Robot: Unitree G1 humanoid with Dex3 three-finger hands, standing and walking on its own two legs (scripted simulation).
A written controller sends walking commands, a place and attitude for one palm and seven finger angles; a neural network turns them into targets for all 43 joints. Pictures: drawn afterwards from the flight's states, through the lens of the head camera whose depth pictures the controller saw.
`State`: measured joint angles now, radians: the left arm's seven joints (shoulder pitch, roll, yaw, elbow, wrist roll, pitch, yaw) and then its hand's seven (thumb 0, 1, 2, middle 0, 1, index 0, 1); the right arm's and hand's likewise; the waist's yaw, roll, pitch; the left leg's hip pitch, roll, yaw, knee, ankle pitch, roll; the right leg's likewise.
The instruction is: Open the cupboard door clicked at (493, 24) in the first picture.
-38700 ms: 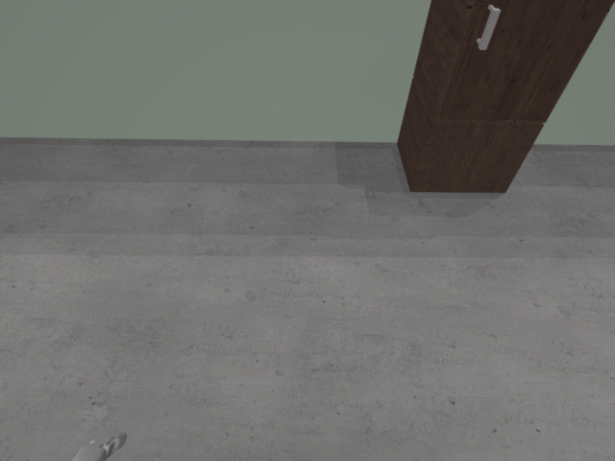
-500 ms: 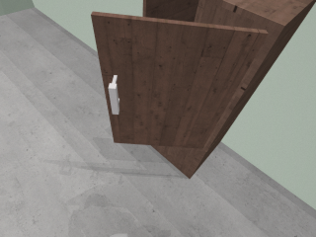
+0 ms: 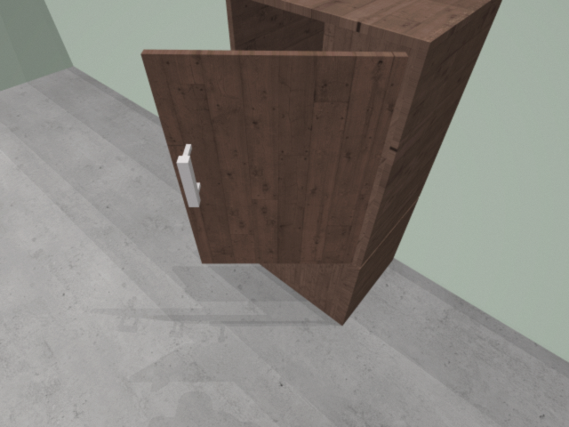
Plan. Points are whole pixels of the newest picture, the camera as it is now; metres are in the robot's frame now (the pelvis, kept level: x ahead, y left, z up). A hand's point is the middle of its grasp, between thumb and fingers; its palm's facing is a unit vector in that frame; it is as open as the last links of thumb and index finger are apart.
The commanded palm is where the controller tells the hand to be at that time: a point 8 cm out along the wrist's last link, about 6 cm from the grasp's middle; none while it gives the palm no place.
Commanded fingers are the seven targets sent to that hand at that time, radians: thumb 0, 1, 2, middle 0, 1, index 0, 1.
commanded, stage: come to a stop and stand still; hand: left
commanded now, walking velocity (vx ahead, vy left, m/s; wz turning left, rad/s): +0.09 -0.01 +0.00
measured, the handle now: (191, 176) +0.57 +0.22 +0.01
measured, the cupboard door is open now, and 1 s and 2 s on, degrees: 41 41 41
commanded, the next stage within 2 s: look again from close up in 0.80 s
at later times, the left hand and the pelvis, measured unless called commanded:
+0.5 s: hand out of the picture +0.03 +0.17 -0.18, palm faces +0.06 -0.98 -0.19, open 7.3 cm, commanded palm none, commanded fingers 0.00 0.90 0.90 -0.20 -0.30 -0.20 -0.30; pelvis +0.03 +0.01 +0.00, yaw +0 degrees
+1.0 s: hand out of the picture +0.02 +0.17 -0.18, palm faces +0.05 -0.98 -0.19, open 7.3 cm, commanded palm none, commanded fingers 0.00 0.90 0.90 -0.20 -0.30 -0.20 -0.30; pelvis +0.03 +0.00 +0.00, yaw +2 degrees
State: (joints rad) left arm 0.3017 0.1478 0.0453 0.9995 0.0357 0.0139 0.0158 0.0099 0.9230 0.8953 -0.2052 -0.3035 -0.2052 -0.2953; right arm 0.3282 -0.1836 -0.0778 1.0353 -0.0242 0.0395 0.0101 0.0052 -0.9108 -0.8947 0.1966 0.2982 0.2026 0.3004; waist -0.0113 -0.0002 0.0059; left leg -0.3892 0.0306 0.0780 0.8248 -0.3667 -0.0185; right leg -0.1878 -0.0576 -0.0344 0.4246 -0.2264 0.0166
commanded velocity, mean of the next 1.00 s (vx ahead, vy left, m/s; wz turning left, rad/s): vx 0.00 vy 0.00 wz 0.00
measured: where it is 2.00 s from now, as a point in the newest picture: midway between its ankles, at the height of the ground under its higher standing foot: outside the picture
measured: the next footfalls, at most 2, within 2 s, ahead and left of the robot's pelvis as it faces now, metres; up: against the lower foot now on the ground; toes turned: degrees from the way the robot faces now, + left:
left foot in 0.08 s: +0.04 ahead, +0.11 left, +0.00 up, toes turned +5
right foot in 0.34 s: +0.07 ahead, -0.10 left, +0.00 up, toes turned +2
